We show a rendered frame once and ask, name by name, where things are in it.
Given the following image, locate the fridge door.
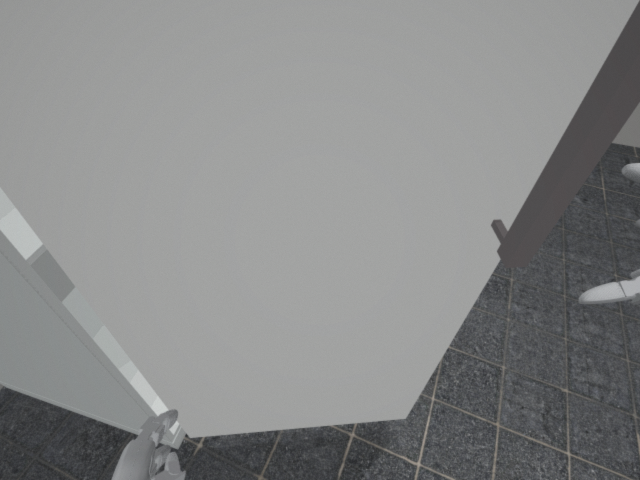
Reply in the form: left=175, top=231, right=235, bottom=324
left=0, top=0, right=640, bottom=438

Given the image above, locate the robot right hand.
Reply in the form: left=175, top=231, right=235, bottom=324
left=579, top=163, right=640, bottom=304

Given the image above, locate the robot left hand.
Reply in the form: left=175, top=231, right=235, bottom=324
left=111, top=409, right=186, bottom=480

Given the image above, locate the handle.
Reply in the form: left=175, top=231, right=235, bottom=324
left=491, top=1, right=640, bottom=268

